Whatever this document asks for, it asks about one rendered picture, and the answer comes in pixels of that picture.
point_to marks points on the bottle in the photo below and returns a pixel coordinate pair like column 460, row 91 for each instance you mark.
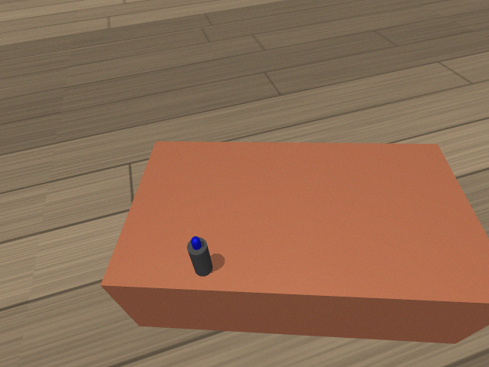
column 199, row 255

